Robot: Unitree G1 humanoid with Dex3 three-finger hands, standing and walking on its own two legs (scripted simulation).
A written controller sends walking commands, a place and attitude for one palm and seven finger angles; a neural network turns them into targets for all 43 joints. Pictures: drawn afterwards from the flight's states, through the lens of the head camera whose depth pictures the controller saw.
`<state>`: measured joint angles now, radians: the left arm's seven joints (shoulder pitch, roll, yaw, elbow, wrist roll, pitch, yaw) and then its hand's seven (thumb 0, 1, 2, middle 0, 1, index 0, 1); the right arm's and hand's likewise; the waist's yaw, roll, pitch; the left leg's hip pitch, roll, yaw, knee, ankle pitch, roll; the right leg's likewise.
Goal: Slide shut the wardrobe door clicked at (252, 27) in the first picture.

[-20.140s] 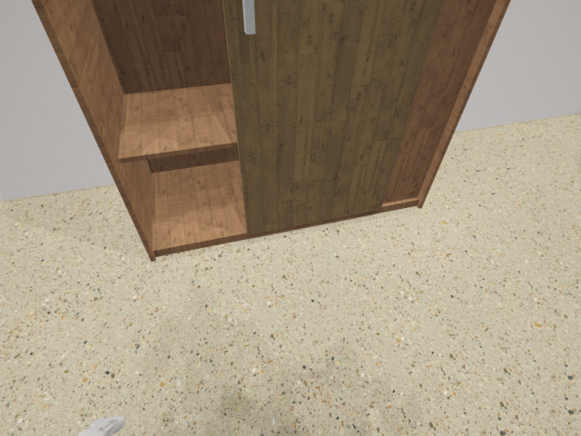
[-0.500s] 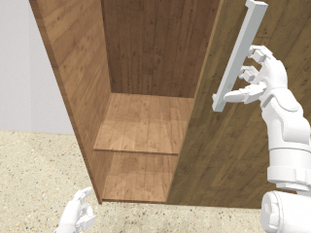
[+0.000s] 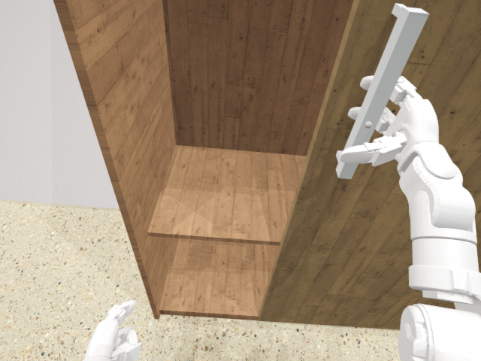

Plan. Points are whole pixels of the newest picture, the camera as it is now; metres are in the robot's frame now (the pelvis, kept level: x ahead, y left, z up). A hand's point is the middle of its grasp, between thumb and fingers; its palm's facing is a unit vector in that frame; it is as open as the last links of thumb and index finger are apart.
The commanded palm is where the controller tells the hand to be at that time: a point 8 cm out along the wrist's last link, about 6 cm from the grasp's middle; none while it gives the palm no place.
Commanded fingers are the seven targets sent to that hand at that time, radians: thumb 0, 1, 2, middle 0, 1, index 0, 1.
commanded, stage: slide the fingers in behind the handle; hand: right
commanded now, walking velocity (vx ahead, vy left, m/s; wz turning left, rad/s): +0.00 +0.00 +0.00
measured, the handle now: (367, 102) +0.44 -0.16 +0.26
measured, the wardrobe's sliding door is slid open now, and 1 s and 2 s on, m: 0.40 0.40 0.40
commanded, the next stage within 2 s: grip the handle and tug to test in 0.68 s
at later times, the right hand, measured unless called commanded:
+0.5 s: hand (368, 125) +0.39 -0.15 +0.26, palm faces +0.02 +1.00 -0.02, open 14.0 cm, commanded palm +0.36 -0.20 +0.25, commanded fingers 0.00 0.50 -0.30 0.30 1.20 0.30 1.20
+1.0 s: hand (366, 126) +0.38 -0.15 +0.26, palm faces +0.05 +1.00 -0.02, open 13.3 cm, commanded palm +0.36 -0.19 +0.25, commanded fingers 0.00 -0.06 -0.54 0.36 1.28 0.36 1.28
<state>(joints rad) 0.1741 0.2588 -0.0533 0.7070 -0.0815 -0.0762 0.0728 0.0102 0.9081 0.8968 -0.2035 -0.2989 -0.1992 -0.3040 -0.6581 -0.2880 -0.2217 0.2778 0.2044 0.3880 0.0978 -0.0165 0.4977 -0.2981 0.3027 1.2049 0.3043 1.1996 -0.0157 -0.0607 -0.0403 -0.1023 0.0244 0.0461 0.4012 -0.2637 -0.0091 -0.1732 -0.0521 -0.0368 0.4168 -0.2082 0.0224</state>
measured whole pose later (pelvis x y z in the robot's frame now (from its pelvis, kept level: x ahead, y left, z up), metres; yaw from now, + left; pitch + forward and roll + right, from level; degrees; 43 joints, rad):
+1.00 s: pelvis +0.00 -0.01 +0.00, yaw +0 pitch -3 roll +0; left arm 0.15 0.24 -0.06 0.70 -0.07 -0.07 0.06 0.01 0.91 0.90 -0.20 -0.30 -0.20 -0.30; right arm -0.65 -0.24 -0.18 0.22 0.18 0.42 0.02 -0.02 0.32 -0.37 0.32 1.23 0.24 1.21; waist -0.03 -0.06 -0.03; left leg -0.09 0.04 0.04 0.39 -0.25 -0.02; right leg -0.16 -0.04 -0.04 0.41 -0.20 0.01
